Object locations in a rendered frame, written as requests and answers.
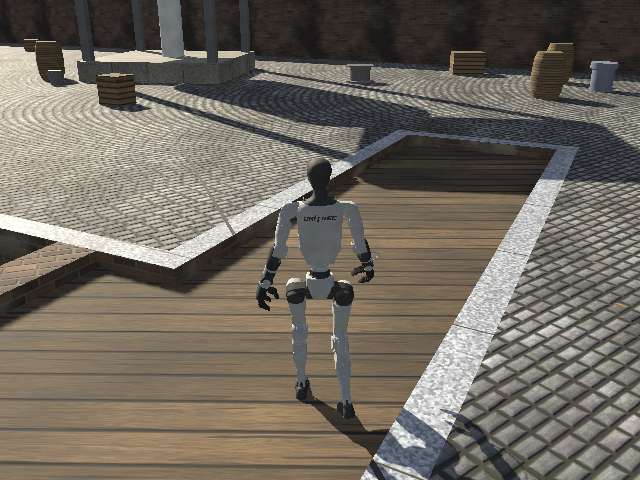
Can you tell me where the robot right upper arm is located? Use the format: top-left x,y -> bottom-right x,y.
340,201 -> 368,254

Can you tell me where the left robot hand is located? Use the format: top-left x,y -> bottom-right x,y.
256,284 -> 279,311

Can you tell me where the robot left forearm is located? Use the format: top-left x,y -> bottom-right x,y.
259,243 -> 281,289

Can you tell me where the left robot shin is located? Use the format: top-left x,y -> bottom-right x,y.
292,324 -> 307,387

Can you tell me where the right robot hand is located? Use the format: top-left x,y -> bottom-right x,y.
351,266 -> 374,283

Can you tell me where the robot left upper arm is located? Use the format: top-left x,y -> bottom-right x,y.
272,201 -> 299,258

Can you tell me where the robot right forearm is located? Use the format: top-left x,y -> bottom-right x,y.
357,239 -> 374,271

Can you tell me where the robot head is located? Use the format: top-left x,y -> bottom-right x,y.
302,158 -> 337,206

